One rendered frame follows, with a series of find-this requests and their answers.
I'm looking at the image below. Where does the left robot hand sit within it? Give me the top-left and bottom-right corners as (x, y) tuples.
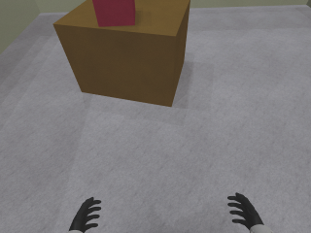
(69, 197), (101, 233)

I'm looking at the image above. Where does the carton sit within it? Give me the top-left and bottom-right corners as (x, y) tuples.
(92, 0), (136, 27)

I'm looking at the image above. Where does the right robot hand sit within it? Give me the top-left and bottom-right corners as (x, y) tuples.
(227, 192), (264, 230)

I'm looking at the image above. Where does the pedestal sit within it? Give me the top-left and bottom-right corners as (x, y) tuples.
(53, 0), (190, 107)

